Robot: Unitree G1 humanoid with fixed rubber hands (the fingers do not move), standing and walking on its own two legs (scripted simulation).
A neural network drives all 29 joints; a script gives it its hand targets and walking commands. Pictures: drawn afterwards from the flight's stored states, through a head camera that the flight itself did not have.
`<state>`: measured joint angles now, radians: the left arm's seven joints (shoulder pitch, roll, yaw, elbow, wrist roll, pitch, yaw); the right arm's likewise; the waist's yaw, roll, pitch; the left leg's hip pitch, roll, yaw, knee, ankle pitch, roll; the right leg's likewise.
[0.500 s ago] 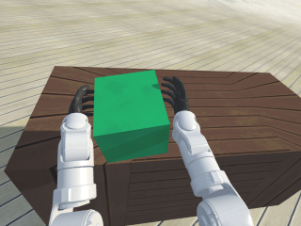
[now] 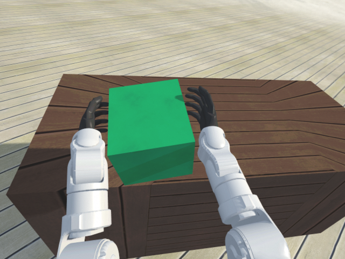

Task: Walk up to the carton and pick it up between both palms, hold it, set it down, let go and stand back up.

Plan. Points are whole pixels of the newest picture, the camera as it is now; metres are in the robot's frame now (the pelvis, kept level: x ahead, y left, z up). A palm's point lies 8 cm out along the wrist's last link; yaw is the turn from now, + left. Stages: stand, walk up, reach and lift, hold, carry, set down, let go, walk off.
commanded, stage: hold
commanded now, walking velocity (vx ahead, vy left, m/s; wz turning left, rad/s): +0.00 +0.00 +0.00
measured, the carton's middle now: (151, 131) +0.40 +0.01 +0.12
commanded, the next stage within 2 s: none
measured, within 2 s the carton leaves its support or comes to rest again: neither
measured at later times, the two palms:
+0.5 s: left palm (88, 132) +0.36 +0.15 +0.16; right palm (205, 122) +0.36 -0.11 +0.18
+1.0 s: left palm (90, 132) +0.36 +0.14 +0.16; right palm (207, 122) +0.36 -0.12 +0.18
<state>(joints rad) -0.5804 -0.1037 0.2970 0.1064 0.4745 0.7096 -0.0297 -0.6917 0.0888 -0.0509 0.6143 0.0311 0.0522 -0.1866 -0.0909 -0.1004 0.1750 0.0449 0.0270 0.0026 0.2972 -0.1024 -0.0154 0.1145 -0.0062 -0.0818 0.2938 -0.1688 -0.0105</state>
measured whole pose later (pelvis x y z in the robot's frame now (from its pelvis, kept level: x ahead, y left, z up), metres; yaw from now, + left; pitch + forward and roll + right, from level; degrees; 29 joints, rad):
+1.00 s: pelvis +0.00 +0.00 +0.00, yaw +0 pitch -14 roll +0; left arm -0.57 -0.11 0.30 0.08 0.48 0.71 -0.03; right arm -0.68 0.09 -0.04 0.60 0.03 0.04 -0.19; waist -0.09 -0.11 0.18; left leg 0.05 0.03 0.00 0.29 -0.10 -0.02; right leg 0.12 0.00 -0.08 0.29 -0.17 -0.01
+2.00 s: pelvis +0.00 +0.00 +0.00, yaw +0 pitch -14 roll +0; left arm -0.57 -0.11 0.29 0.10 0.48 0.72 -0.03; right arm -0.68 0.10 -0.07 0.62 0.01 0.03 -0.18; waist -0.08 -0.11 0.19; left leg 0.05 0.03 0.01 0.29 -0.10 -0.02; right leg 0.11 -0.01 -0.08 0.29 -0.17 -0.01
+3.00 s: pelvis +0.00 +0.00 +0.00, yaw +0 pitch -15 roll +0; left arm -0.55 -0.12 0.29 0.06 0.49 0.73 -0.03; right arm -0.66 0.09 -0.03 0.58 0.03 0.04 -0.20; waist -0.08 -0.11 0.19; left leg 0.06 0.03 0.01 0.29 -0.11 -0.02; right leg 0.14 0.00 -0.08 0.28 -0.17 -0.01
